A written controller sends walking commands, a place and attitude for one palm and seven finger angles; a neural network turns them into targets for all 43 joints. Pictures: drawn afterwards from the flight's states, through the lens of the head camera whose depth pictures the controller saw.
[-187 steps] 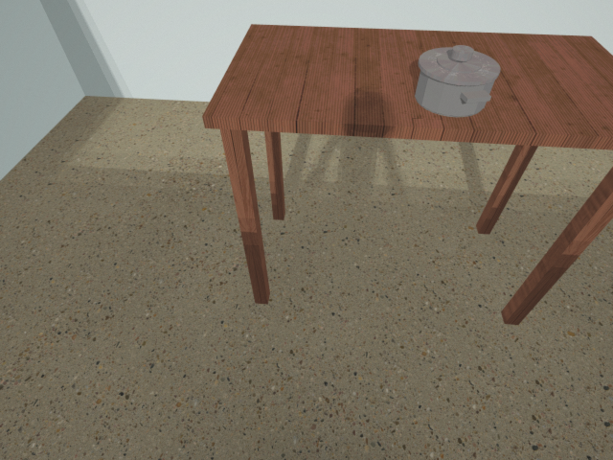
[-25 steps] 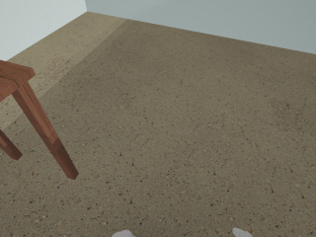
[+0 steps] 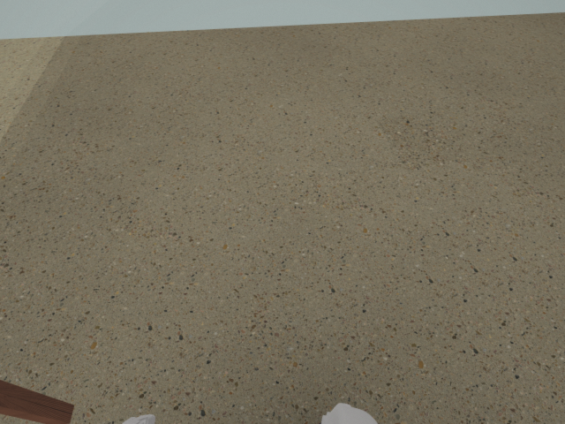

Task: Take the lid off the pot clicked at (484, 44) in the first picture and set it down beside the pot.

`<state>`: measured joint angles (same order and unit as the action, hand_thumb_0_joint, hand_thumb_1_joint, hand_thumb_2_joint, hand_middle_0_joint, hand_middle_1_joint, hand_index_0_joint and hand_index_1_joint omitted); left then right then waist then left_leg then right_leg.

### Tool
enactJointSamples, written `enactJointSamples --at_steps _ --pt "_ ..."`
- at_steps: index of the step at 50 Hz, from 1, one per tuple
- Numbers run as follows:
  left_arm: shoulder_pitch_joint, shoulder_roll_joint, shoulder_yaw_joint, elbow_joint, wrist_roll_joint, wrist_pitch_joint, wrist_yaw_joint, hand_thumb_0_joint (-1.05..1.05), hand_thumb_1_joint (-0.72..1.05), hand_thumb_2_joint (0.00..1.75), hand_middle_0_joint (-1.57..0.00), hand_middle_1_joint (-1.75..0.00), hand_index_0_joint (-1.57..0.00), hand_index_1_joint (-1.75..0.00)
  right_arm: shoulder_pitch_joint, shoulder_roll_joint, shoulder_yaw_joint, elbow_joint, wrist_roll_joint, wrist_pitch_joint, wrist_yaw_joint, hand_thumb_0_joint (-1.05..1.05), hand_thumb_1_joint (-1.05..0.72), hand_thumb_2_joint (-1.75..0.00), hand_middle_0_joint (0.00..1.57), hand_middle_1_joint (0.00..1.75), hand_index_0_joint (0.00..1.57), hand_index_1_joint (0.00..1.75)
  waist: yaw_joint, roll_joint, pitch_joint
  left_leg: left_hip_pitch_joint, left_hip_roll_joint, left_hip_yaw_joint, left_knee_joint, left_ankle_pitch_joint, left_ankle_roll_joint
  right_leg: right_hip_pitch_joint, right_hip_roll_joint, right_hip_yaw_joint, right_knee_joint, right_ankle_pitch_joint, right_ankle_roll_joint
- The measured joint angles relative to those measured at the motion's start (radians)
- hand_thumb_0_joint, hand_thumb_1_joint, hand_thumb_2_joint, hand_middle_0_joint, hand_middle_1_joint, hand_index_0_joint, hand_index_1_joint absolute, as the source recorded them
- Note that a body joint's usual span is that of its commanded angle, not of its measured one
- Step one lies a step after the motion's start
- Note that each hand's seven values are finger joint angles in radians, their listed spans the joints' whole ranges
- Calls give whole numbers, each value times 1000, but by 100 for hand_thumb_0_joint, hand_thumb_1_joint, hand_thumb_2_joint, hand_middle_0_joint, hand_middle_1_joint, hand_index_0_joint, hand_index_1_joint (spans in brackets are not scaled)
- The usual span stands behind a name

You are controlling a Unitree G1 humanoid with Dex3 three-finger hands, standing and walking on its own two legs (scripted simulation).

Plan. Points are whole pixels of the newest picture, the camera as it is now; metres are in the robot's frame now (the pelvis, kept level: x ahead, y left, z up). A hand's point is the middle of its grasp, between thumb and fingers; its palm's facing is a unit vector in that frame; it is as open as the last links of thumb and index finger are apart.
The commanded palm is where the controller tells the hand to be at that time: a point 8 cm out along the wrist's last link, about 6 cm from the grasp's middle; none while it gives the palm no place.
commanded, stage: turn to face it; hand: left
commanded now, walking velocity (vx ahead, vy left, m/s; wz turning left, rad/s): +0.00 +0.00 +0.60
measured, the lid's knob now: out of the picture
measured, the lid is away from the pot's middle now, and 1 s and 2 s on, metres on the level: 0.00 0.00 0.00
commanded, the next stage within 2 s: none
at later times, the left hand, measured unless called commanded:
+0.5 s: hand out of the picture +0.08 +0.21 -0.18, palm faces +0.29 -0.94 -0.17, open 7.3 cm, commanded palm none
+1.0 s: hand out of the picture +0.03 +0.21 -0.14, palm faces +0.52 -0.80 -0.29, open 7.4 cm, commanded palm none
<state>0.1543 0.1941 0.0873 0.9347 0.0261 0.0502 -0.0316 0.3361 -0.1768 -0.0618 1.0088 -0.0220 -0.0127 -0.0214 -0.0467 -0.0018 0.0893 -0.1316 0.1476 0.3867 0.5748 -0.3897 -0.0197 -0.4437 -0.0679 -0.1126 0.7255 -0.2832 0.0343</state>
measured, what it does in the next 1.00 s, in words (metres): steps on the spot, turning left: right foot, then left foot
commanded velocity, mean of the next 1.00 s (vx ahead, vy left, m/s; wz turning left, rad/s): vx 0.00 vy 0.00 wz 0.60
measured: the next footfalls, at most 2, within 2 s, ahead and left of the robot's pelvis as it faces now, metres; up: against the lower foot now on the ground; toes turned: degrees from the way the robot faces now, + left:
right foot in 0.02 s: +0.11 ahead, -0.11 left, +0.00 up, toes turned -7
left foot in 0.48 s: +0.06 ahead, +0.12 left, +0.00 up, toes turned +22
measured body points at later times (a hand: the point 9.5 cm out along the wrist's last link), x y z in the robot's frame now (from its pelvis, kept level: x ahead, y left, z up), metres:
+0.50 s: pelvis +0.03 +0.01 -0.01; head +0.06 +0.04 +0.44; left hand +0.07 +0.26 -0.16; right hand +0.13 -0.22 -0.14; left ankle +0.03 +0.11 -0.73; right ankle +0.07 -0.10 -0.72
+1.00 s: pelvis +0.04 -0.02 +0.00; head +0.08 -0.03 +0.45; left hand +0.00 +0.25 -0.12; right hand +0.24 -0.22 -0.15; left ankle +0.02 +0.10 -0.72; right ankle +0.11 -0.12 -0.73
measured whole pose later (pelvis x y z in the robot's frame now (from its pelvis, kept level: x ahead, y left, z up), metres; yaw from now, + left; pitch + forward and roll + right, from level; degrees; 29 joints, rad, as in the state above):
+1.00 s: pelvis +0.04 -0.02 +0.00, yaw +31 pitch +0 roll +0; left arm 0.18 0.20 0.06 0.88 0.01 0.02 0.02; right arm 0.20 -0.25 -0.10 0.92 -0.01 0.06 0.00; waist -0.02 0.06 0.04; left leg -0.39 -0.06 -0.12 0.67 -0.33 0.00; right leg -0.28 -0.02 -0.04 0.57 -0.30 0.01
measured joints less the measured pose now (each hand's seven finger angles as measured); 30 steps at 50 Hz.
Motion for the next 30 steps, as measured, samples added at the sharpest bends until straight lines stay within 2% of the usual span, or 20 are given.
enactJointSamples --at_steps 1,2,4,6,9,13,18,21,23,24,25,27,30 --pt "-9 1 -6 -7 2 -11 2 1 91 90 -20 -30 -19 -30 13 -1 0 2 2 2 1 1 -91 -90 20 29 20 30 -8 6 -1 -10 14 0 44 -27 -11 44 9 -6 -71 43 -10" --pt "-24 -1 -10 -9 4 -28 8 1 91 90 -20 -30 -19 -30 17 -4 -1 9 6 6 3 1 -91 -90 20 29 20 30 -11 20 2 -39 36 -21 117 -49 -16 52 23 -13 -83 56 -55" --pt "-53 -13 -26 -7 -5 -57 21 1 91 90 -20 -30 -19 -30 11 -8 2 26 15 28 -2 1 -91 -90 20 29 20 30 -21 43 11 -127 27 -151 302 -146 -22 53 33 -28 -49 22 -96" --pt "-65 -29 -40 1 -9 -67 34 0 91 90 -20 -30 -20 -30 5 -6 5 45 16 46 -7 1 -91 -90 20 29 20 30 -22 50 -1 -192 -8 -254 429 -160 -20 82 36 -37 -72 9 -104" --pt "-70 -55 -54 15 -9 -60 45 0 91 90 -20 -30 -20 -30 0 6 7 57 13 55 -6 1 -91 -90 20 29 20 30 -27 52 -32 -249 -32 -318 485 -96 -23 134 35 -57 -148 31 -96" --pt "-68 -85 -58 18 -9 -50 48 0 91 90 -20 -30 -20 -30 -7 30 7 49 11 61 3 1 -91 -90 20 29 20 30 -28 36 -57 -293 -44 -320 473 -47 -33 180 17 -101 -217 50 -94" --pt "-43 -93 -43 5 -10 -50 53 0 91 90 -20 -30 -20 -30 -38 44 0 25 10 69 17 1 -90 -90 20 29 20 30 1 6 -55 -294 -55 -279 370 -57 -38 192 -17 -157 -227 45 -79" --pt "-26 -67 -30 -4 -3 -46 57 -1 92 90 -21 -30 -20 -30 -63 35 -7 2 7 66 19 1 -92 -90 20 29 20 30 19 -13 -47 -264 -63 -256 256 -46 -33 179 -44 -191 -192 26 -63" --pt "-6 -43 -21 -3 -5 -38 56 -1 92 90 -21 -30 -20 -30 -74 20 -11 -20 7 57 23 2 -92 -90 20 29 20 30 25 -23 -45 -222 -70 -242 140 20 -27 161 -67 -211 -141 -1 -47" --pt "11 -32 -16 -5 -8 -31 54 -1 92 90 -21 -30 -20 -30 -73 7 -13 -36 6 50 26 2 -92 -90 20 29 20 30 27 -19 -51 -200 -70 -251 70 75 -9 140 -76 -221 -98 -23 -37" --pt "21 -16 -8 -1 -12 -20 53 -1 92 90 -21 -30 -20 -30 -81 2 -16 -46 3 44 25 1 -92 -90 20 29 20 30 24 -27 -51 -216 -82 -256 82 82 18 106 -84 -198 -28 -99 -12" --pt "35 16 6 11 -9 5 53 -1 92 90 -20 -30 -20 -30 -98 -3 -15 -61 -1 32 20 1 -91 -90 20 29 20 30 20 -41 -43 -231 -99 -263 107 59 61 22 -59 -88 169 -210 14" --pt "45 49 18 33 -7 17 47 0 92 90 -20 -30 -20 -30 -102 -12 -11 -69 0 24 9 1 -91 -90 20 29 20 30 21 -42 -40 -207 -121 -286 47 83 74 -63 -25 19 379 -155 37"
